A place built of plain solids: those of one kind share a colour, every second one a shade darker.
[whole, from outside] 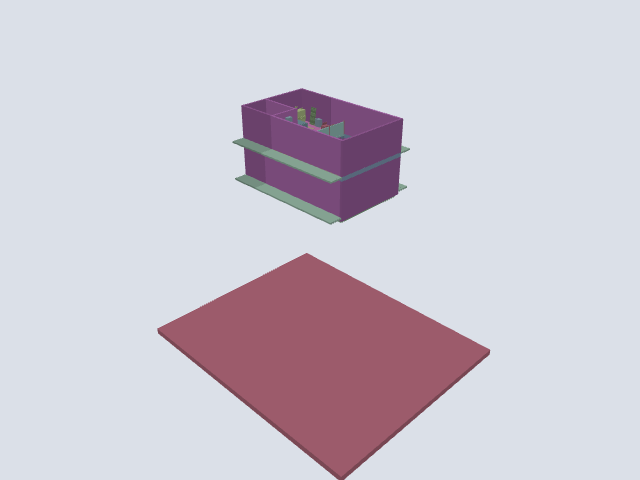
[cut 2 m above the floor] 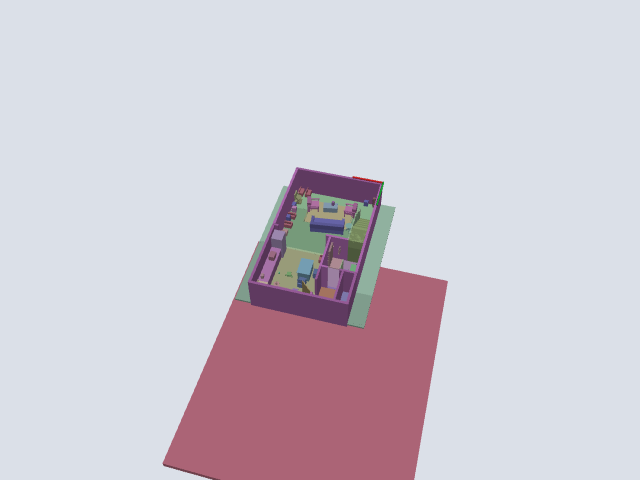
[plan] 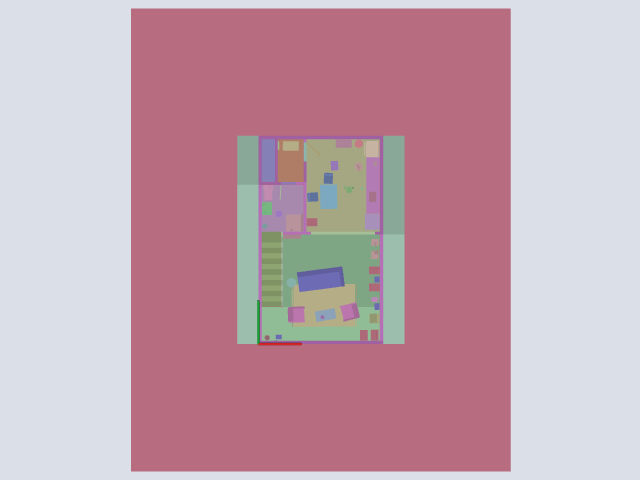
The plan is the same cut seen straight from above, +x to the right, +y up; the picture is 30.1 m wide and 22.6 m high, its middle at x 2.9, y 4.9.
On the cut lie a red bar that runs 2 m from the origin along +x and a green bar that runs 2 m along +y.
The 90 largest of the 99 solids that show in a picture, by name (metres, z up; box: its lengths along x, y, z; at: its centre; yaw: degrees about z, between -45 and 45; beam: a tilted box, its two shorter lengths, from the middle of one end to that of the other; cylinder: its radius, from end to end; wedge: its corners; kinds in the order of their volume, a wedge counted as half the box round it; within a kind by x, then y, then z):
{
 "under_1": {"box": [17.88, 21.81, 0.5], "at": [2.94, 4.9, -14.75]},
 "wall_1": {"box": [0.16, 6.39, 2.4], "at": [0.08, 3.35, 4.08]},
 "wall_2": {"box": [0.16, 7.34, 2.88], "at": [0.08, 3.83, 1.14]},
 "wall_3": {"box": [0.16, 2.97, 2.4], "at": [0.08, 8.16, 4.08]},
 "wall_4": {"box": [0.16, 2.02, 2.88], "at": [0.08, 8.64, 1.14]},
 "wall_5": {"box": [1.06, 0.13, 2.88], "at": [0.53, 7.56, 1.14]},
 "wall_6": {"box": [0.13, 2.02, 2.88], "at": [0.84, 8.64, 1.14]},
 "wall_7": {"box": [2.36, 0.13, 2.4], "at": [1.18, 6.61, 4.08]},
 "wall_8": {"box": [1.41, 0.13, 2.88], "at": [1.77, 5.22, 1.14]},
 "wall_9": {"box": [0.49, 0.13, 2.88], "at": [2.02, 7.56, 1.14]},
 "wall_10": {"box": [0.13, 2.21, 2.88], "at": [2.19, 6.39, 1.14]},
 "wall_11": {"box": [0.13, 0.97, 2.88], "at": [2.19, 8.11, 1.14]},
 "wall_12": {"box": [0.13, 2.97, 2.4], "at": [2.19, 8.16, 4.08]},
 "wall_13": {"box": [5.88, 0.16, 5.58], "at": [2.94, 0.08, 2.49]},
 "wall_14": {"box": [5.88, 0.16, 5.58], "at": [2.94, 9.73, 2.49]},
 "wall_15": {"box": [0.26, 0.13, 2.4], "at": [5.75, 6.61, 4.08]},
 "wall_16": {"box": [0.16, 5.0, 2.88], "at": [5.8, 2.66, 1.14]},
 "wall_17": {"box": [0.16, 6.39, 2.4], "at": [5.8, 3.35, 4.08]},
 "wall_18": {"box": [0.16, 4.36, 2.88], "at": [5.8, 7.47, 1.14]},
 "wall_19": {"box": [0.16, 2.97, 2.4], "at": [5.8, 8.16, 4.08]},
 "stair_1": {"box": [0.91, 3.54, 0.49], "at": [0.61, 3.52, -0.05]},
 "stair_2": {"box": [0.91, 3.28, 0.68], "at": [0.61, 3.64, 0.04]},
 "stair_3": {"box": [0.91, 3.03, 0.88], "at": [0.61, 3.77, 0.14]},
 "stair_4": {"box": [0.91, 2.78, 1.07], "at": [0.61, 3.9, 0.23]},
 "stair_5": {"box": [0.91, 2.53, 1.26], "at": [0.61, 4.02, 0.33]},
 "stair_6": {"box": [0.91, 2.27, 1.45], "at": [0.61, 4.15, 0.43]},
 "stair_7": {"box": [0.91, 2.02, 1.64], "at": [0.61, 4.28, 0.52]},
 "stair_8": {"box": [0.91, 1.77, 1.84], "at": [0.61, 4.4, 0.62]},
 "stair_9": {"box": [0.91, 1.52, 2.03], "at": [0.61, 4.53, 0.71]},
 "stair_10": {"box": [0.91, 1.26, 2.22], "at": [0.61, 4.65, 0.81]},
 "stair_11": {"box": [0.91, 1.01, 2.41], "at": [0.61, 4.78, 0.91]},
 "stair_12": {"box": [0.91, 0.76, 2.6], "at": [0.61, 4.91, 1.0]},
 "stair_13": {"box": [0.91, 0.51, 2.8], "at": [0.61, 5.03, 1.1]},
 "floor_living_1": {"box": [5.56, 1.59, 0.5], "at": [2.94, 0.95, -0.25]},
 "floor_living_2": {"box": [4.65, 3.41, 0.5], "at": [3.4, 3.45, -0.25]},
 "floor_kitchen_1": {"box": [3.46, 4.36, 0.5], "at": [3.99, 7.47, -0.25]},
 "upper_floor_next_1": {"box": [1.0, 0.16, 0.12], "at": [-0.5, 0.08, -0.06]},
 "upper_floor_next_2": {"box": [1.0, 0.16, 0.12], "at": [-0.5, 0.08, 2.82]},
 "upper_floor_next_3": {"box": [1.0, 6.39, 0.12], "at": [-0.5, 3.35, 2.82]},
 "upper_floor_next_4": {"box": [1.0, 7.34, 0.12], "at": [-0.5, 3.83, -0.06]},
 "upper_floor_next_5": {"box": [1.0, 2.97, 0.12], "at": [-0.5, 8.16, 2.82]},
 "upper_floor_next_6": {"box": [1.0, 2.02, 0.12], "at": [-0.5, 8.64, -0.06]},
 "upper_floor_next_7": {"box": [1.0, 0.16, 0.12], "at": [6.38, 0.08, -0.06]},
 "upper_floor_next_8": {"box": [1.0, 5.0, 0.12], "at": [6.38, 2.66, -0.06]},
 "upper_floor_next_9": {"box": [1.0, 4.36, 0.12], "at": [6.38, 7.47, -0.06]},
 "upper_floor_next_10": {"box": [1.0, 0.16, 0.12], "at": [6.38, 9.73, -0.06]},
 "floor_shower_1": {"box": [1.97, 2.21, 0.5], "at": [1.15, 6.39, -0.25]},
 "counter_run_1": {"box": [0.64, 2.66, 0.038], "at": [5.39, 7.47, 0.9]},
 "counter_run_2": {"box": [0.61, 2.66, 0.78], "at": [5.41, 7.47, 0.49]},
 "upper_floor_sleeping_1": {"box": [3.46, 2.97, 0.12], "at": [3.99, 8.16, 2.82]},
 "floor_hall_1": {"box": [1.22, 2.02, 0.5], "at": [1.52, 8.64, -0.25]},
 "sofa_1": {"box": [0.17, 0.92, 0.18], "at": [1.96, 2.91, 0.54], "yaw": 7.5},
 "sofa_2": {"box": [2.16, 0.23, 0.39], "at": [2.89, 3.4, 0.65], "yaw": 7.5},
 "sofa_3": {"box": [2.16, 0.93, 0.34], "at": [2.94, 3.05, 0.28], "yaw": 7.5},
 "sofa_4": {"box": [0.17, 0.92, 0.18], "at": [3.93, 3.17, 0.54], "yaw": 7.5},
 "fridge_1": {"box": [0.7, 0.75, 1.72], "at": [5.36, 5.76, 0.86]},
 "child_bed_1": {"box": [1.06, 2.06, 0.4], "at": [3.82, 8.64, 3.26]},
 "floor_coats_1": {"box": [0.62, 2.02, 0.5], "at": [0.47, 8.64, -0.25]},
 "kitchen_table_1": {"box": [0.71, 1.06, 0.72], "at": [3.31, 6.94, 0.36], "yaw": 1.1},
 "kitchen_table_2": {"box": [0.8, 1.15, 0.028], "at": [3.31, 6.94, 0.74], "yaw": 1.1},
 "chest_drawers_1": {"box": [1.04, 0.5, 0.95], "at": [5.08, 9.38, 3.35]},
 "rug_1": {"box": [0.75, 0.45, 0.08], "at": [1.52, 9.33, -0.03], "yaw": -1.0},
 "rug_2": {"box": [2.9, 2.0, 0.08], "at": [3.1, 1.82, -0.03], "yaw": 0.4},
 "range_cooker_1": {"box": [0.65, 0.76, 0.94], "at": [5.38, 9.18, 0.47]},
 "flat_shelf_1": {"box": [0.76, 0.39, 1.46], "at": [4.02, 9.44, 0.73]},
 "stair_guard_1": {"box": [4.65, 0.08, 0.95], "at": [3.4, 5.2, 3.35]},
 "armchair_frame_1": {"box": [0.26, 0.62, 0.41], "at": [1.52, 1.38, 0.61], "yaw": 2.1},
 "armchair_frame_2": {"box": [0.74, 0.63, 0.18], "at": [1.8, 1.39, 0.32], "yaw": 2.1},
 "armchair_frame_3": {"box": [0.74, 0.63, 0.18], "at": [4.3, 1.51, 0.32], "yaw": 14.3},
 "armchair_frame_4": {"box": [0.26, 0.62, 0.41], "at": [4.57, 1.58, 0.61], "yaw": 14.3},
 "wall_band_1": {"box": [5.88, 0.16, 0.31], "at": [2.94, 0.08, 2.73]},
 "recycling_tote_1": {"box": [0.5, 0.37, 0.29], "at": [2.52, 5.74, 0.14]},
 "recycling_tote_2": {"box": [0.37, 0.5, 0.29], "at": [4.97, 0.42, 0.14]},
 "recycling_tote_3": {"box": [0.5, 0.37, 0.29], "at": [5.46, 2.67, 0.14]},
 "recycling_tote_4": {"box": [0.5, 0.37, 0.29], "at": [5.46, 3.47, 0.14]},
 "recycling_tote_5": {"box": [0.37, 0.5, 0.29], "at": [5.47, 0.42, 0.14]},
 "trunk_1": {"box": [0.95, 0.5, 0.42], "at": [3.16, 1.36, 0.21], "yaw": 10.4},
 "floor_gap_kitchen_living_1": {"box": [3.01, 0.13, 0.5], "at": [3.98, 5.22, -0.25]},
 "shower_1": {"box": [0.8, 0.8, 0.1], "at": [1.7, 5.7, 0.0]},
 "shower_2": {"box": [0.11, 0.78, 1.46], "at": [2.05, 5.7, 0.82]},
 "leaning_mirror_1": {"box": [0.85, 0.2, 1.13], "at": [1.59, 5.06, 0.56]},
 "leaf_kitchen_door_1": {"box": [0.9, 0.05, 2.13], "at": [2.59, 9.19, 1.06], "yaw": -43.0},
 "bar_stool_1": {"cylinder": 0.2, "from": [4.73, 9.44, 0.0], "to": [4.73, 9.44, 0.74]},
 "hamper_1": {"box": [0.32, 0.48, 0.58], "at": [5.54, 7.65, 3.17]},
 "bin_bag_1": {"box": [0.32, 0.34, 0.3], "at": [4.72, 8.36, 0.15], "yaw": 19.3},
 "bin_bag_2": {"box": [0.34, 0.35, 0.3], "at": [5.48, 4.19, 0.15]},
 "wc_1": {"box": [0.38, 0.54, 0.09], "at": [0.46, 7.04, 0.4]},
 "wc_2": {"box": [0.47, 0.21, 0.45], "at": [0.46, 7.38, 0.56]},
 "dish_rack_1": {"box": [0.35, 0.47, 0.34], "at": [5.38, 6.94, 1.08]},
 "basin_slab_1": {"box": [0.47, 0.6, 0.13], "at": [0.41, 6.38, 0.74]}
}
